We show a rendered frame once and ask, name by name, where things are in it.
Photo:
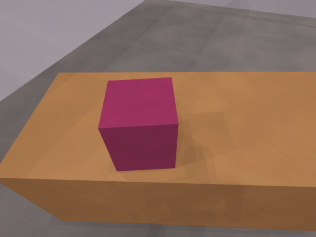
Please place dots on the pedestal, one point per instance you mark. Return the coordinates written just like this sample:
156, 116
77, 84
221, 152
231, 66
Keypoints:
245, 158

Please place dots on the carton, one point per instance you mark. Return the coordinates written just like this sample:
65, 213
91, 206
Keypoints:
139, 124

